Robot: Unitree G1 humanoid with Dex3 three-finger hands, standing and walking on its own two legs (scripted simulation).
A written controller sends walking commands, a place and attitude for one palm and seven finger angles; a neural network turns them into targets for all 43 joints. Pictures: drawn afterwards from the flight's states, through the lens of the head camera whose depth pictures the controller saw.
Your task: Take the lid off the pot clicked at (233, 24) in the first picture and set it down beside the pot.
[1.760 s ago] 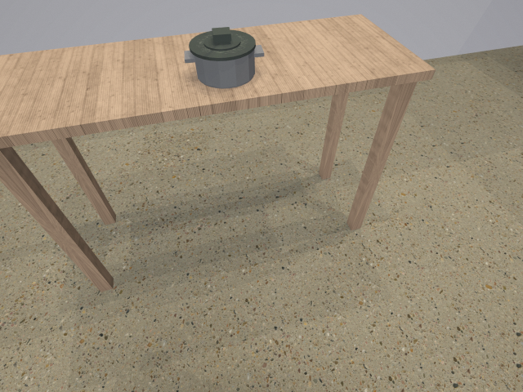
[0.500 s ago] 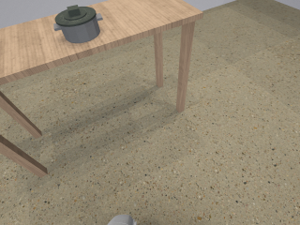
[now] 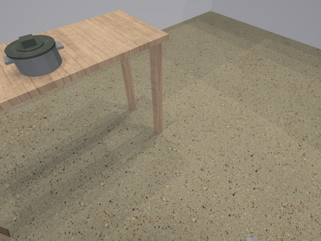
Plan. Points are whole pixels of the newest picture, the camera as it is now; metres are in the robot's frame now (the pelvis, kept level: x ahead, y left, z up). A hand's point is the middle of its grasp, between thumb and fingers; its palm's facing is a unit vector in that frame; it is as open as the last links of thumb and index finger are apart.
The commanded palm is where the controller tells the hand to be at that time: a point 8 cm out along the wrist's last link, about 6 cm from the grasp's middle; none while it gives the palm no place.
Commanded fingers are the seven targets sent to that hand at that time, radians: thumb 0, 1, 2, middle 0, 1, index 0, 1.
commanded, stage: walk to a spot facing it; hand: left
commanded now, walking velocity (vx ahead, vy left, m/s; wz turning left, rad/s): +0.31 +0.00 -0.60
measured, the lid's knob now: (27, 40) +0.69 +0.60 +0.14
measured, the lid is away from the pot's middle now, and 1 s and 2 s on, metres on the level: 0.00 0.00 0.00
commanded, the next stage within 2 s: turn to face it in 0.58 s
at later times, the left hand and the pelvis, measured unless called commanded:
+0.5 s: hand (131, 184) +0.32 +0.15 -0.18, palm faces -0.38 -0.91 -0.15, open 7.4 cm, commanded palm none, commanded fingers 0.00 0.90 0.90 -0.20 -0.30 -0.20 -0.30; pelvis +0.15 +0.01 -0.02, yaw -20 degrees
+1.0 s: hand (163, 151) +0.46 +0.05 -0.17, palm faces -0.35 -0.92 -0.18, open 7.4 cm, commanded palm none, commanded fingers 0.00 0.90 0.90 -0.20 -0.30 -0.20 -0.30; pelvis +0.29 -0.06 -0.02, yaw -21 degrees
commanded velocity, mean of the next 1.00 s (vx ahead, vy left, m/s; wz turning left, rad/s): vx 0.13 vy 0.00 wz -0.18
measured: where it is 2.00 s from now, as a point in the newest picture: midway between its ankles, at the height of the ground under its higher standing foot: (187, 238)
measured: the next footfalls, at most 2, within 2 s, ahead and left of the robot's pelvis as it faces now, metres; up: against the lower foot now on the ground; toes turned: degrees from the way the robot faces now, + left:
left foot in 0.10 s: +0.07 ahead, +0.14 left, +0.00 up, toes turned -6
right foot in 0.60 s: +0.32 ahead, -0.14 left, +0.00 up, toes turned -30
